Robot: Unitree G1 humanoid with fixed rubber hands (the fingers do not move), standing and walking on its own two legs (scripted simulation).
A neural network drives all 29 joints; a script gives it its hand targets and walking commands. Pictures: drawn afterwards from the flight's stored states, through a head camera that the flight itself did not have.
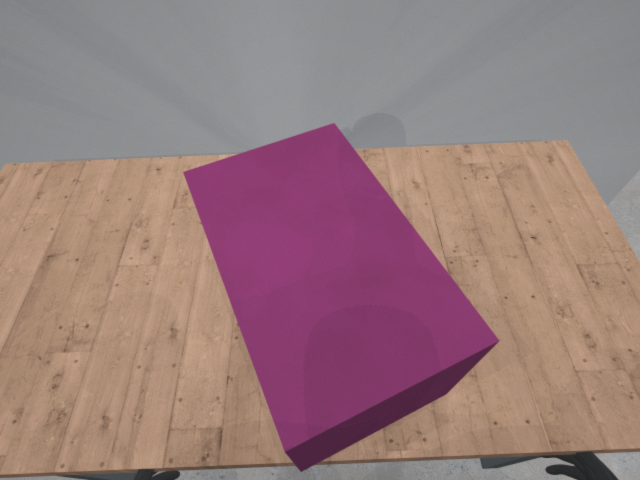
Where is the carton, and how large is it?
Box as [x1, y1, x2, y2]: [183, 123, 498, 471]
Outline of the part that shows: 334,123 183,172 285,452 301,471 445,394 498,341 495,335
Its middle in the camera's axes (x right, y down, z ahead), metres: +0.00 +0.06 +0.46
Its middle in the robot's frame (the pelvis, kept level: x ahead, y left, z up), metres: +0.34 +0.00 +0.05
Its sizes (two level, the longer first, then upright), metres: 0.316 0.195 0.184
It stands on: a table, 0.70 m high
